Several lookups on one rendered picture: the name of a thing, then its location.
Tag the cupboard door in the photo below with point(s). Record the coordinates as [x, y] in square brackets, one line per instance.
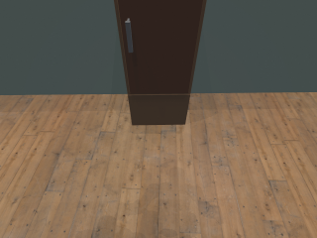
[164, 37]

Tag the handle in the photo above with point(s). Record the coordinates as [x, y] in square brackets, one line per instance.
[129, 35]

